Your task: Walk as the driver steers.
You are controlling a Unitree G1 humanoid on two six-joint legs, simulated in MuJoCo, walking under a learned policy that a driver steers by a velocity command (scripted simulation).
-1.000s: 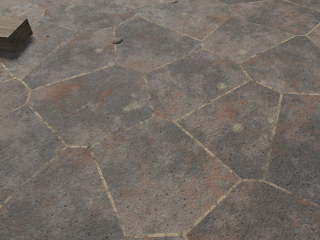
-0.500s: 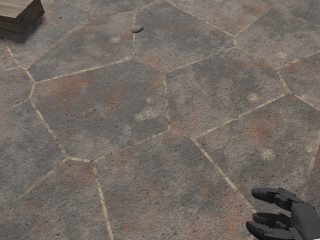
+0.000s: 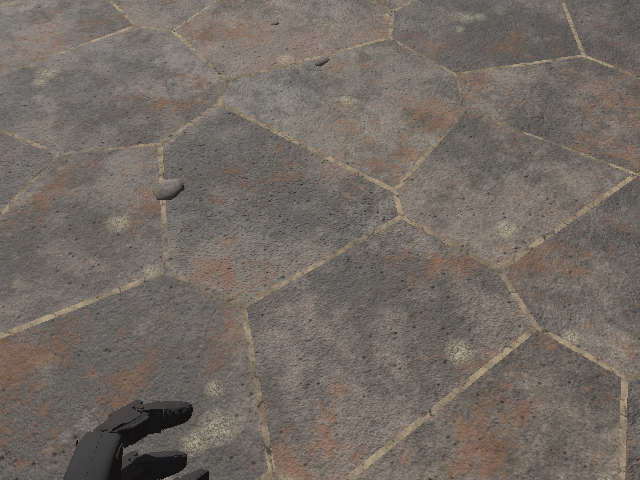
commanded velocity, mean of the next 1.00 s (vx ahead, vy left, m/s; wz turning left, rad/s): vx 1.00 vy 0.00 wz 0.00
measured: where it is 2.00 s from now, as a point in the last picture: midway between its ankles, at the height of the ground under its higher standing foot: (304, 70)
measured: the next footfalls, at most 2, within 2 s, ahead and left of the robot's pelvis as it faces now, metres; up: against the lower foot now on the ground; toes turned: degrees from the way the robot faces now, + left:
right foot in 0.04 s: +0.28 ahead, -0.12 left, +0.00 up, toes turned -2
left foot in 0.56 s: +0.77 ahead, +0.09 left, +0.00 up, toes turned +1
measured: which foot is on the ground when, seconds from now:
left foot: down 0.00-0.04, up 0.06-0.54, down 0.56-1.00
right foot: up 0.00-0.02, down 0.04-0.54, up 0.56-1.00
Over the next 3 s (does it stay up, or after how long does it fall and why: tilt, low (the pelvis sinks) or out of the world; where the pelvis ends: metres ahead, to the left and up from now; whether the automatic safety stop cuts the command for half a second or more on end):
stays up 2.37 -0.47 0.02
